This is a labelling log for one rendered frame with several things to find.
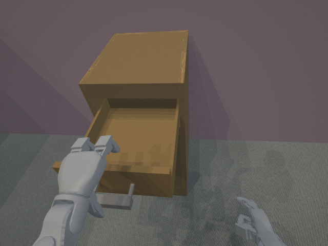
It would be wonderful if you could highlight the robot right hand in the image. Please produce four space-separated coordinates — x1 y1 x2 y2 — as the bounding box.
235 197 274 244

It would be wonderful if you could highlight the handle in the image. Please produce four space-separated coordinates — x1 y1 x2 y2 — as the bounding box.
94 182 135 210

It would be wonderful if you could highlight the robot right forearm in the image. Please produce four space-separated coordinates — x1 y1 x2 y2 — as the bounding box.
256 231 286 246

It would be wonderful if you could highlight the robot left hand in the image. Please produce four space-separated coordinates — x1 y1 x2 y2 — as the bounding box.
58 135 120 218

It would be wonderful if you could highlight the drawer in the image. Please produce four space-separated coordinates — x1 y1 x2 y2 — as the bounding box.
52 98 180 198

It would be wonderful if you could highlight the cabinet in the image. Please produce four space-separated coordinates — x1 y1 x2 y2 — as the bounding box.
78 30 189 196

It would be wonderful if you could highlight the robot left forearm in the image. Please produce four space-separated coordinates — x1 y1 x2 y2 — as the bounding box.
33 193 90 246

